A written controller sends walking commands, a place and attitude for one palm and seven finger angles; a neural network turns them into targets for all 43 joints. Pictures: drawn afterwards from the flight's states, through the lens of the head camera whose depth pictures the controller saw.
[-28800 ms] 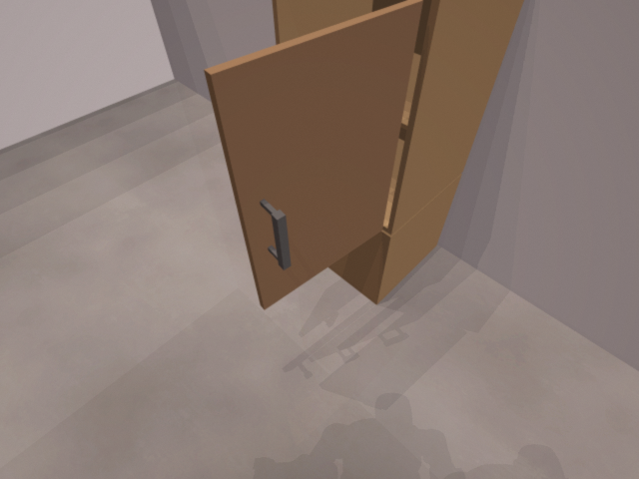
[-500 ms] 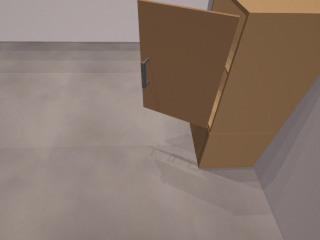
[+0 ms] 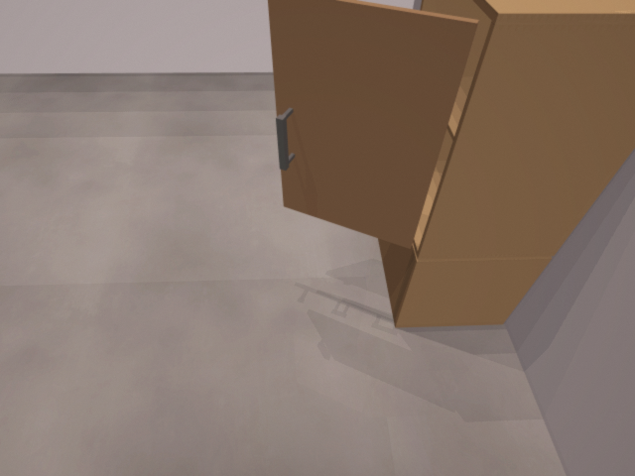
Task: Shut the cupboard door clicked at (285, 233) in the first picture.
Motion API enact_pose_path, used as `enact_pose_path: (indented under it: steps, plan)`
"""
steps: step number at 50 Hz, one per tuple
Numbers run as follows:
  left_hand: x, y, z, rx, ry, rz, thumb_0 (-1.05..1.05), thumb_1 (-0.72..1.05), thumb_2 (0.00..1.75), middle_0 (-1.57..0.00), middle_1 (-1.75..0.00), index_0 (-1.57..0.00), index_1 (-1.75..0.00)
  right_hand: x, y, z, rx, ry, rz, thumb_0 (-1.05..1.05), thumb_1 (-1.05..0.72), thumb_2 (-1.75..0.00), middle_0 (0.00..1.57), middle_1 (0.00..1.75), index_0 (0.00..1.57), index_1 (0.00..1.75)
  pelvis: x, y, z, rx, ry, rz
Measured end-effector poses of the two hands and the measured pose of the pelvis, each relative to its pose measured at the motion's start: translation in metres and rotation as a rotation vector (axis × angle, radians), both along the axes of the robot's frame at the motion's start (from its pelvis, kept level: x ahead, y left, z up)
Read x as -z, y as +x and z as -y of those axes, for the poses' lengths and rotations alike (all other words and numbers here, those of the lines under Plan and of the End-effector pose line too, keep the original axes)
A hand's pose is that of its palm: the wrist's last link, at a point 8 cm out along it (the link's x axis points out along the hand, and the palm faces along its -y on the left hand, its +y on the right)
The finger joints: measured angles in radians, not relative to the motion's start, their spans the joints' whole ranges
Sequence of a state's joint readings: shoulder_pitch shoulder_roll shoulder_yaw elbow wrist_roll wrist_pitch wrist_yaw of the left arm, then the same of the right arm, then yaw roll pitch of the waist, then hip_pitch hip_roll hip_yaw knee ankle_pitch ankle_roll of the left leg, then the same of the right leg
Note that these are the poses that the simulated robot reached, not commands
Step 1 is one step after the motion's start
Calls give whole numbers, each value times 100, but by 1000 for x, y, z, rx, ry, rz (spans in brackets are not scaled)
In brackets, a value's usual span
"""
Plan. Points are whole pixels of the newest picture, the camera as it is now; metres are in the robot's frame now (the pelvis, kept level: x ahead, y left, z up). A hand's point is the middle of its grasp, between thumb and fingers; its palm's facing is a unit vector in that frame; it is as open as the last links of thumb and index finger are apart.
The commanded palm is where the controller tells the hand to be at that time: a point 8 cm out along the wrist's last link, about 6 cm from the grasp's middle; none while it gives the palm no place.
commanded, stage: look to check the result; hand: left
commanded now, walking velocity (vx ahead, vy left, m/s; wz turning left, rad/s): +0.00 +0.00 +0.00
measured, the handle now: (286, 139) +0.88 +0.13 -0.08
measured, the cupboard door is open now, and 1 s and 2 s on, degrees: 63 63 63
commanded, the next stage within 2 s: walk to a spot facing it in 0.12 s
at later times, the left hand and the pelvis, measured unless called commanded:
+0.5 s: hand out of the picture +0.04 +0.21 -0.18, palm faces +0.13 -0.96 -0.25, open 7.4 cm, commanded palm none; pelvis +0.01 +0.00 -0.01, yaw +7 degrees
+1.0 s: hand out of the picture +0.01 +0.22 -0.16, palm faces +0.42 -0.85 -0.31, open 7.4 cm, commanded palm none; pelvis +0.00 -0.03 -0.02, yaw +25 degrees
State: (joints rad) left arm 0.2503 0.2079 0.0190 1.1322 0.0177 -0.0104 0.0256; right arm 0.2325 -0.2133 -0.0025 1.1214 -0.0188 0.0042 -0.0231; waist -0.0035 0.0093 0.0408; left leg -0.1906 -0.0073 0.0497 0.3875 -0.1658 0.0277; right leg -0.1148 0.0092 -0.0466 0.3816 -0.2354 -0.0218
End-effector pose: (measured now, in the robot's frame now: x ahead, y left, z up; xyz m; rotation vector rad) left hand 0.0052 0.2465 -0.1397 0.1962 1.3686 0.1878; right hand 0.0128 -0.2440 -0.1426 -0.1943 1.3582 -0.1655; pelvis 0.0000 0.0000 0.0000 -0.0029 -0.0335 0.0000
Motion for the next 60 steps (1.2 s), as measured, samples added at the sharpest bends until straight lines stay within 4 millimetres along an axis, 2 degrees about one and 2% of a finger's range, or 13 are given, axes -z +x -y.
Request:
enact_pose_path:
  steps: [15, 21, 26, 31, 37, 42, 47, 50, 52, 56, 60]
  plan:
    - [-4, 36, -6, 19, 16, 59, 0, 90, 90, -20, -30, -20, -30, -8, 37, 17, -32, -34, 52, 1, -91, -90, 20, 30, 20, 30, -2, 11, 3, -7, 1, -5]
    - [1, 37, -4, -33, 21, 80, 0, 90, 90, -20, -30, -20, -30, 0, 42, 8, -59, -15, 27, 1, -91, -90, 20, 30, 20, 30, 4, 11, 3, -56, -3, -13]
    - [14, 24, -7, -109, 4, 100, 0, 90, 90, -20, -30, -20, -30, 8, 46, -8, -102, -4, -15, 1, -91, -90, 20, 30, 20, 30, 14, 10, -3, -132, -21, -1]
    - [33, 5, -19, -187, -17, 91, 0, 90, 90, -20, -30, -20, -30, 15, 60, -27, -178, -7, -3, 1, -91, -90, 20, 30, 20, 30, 27, 7, -17, -204, -11, 1]
    - [16, -7, -30, -236, 7, 86, 1, 90, 90, -20, -30, -20, -30, 5, 71, -38, -247, -3, 12, 1, -91, -90, 20, 30, 20, 30, 15, 0, -18, -259, -14, -31]
    - [-1, -6, -32, -279, 42, 151, 1, 90, 90, -20, -30, -20, -30, -1, 85, -30, -308, -4, 15, 1, -91, -90, 20, 30, 20, 30, 7, -3, -8, -324, -36, -50]
    - [-11, -9, -21, -330, 84, 213, 1, 90, 90, -20, -30, -20, -30, 1, 111, -11, -371, -7, 29, 1, -91, -90, 20, 30, 20, 30, 8, -2, 13, -403, -42, -58]
    - [-10, -22, -10, -364, 124, 231, 0, 90, 90, -20, -30, -20, -30, 10, 134, 1, -403, -4, 52, 1, -91, -90, 20, 30, 20, 30, 17, 0, 27, -439, -10, -71]
    - [-12, -36, 0, -400, 123, 203, 0, 90, 90, -20, -30, -20, -30, 9, 149, 4, -434, -9, 66, 1, -91, -90, 20, 30, 20, 30, 15, -1, 29, -476, -13, -58]
    - [-11, -60, 17, -464, 104, 162, 0, 90, 90, -20, -30, -20, -30, -1, 175, -4, -495, -1, 98, 1, -91, -90, 20, 30, 20, 30, 10, 1, 31, -540, 9, -48]
    - [-2, -84, 28, -538, 77, 152, 1, 90, 90, -20, -30, -20, -30, -5, 196, -28, -590, 4, 116, 1, -91, -90, 19, 30, 19, 30, 11, 1, 29, -611, 24, -48]
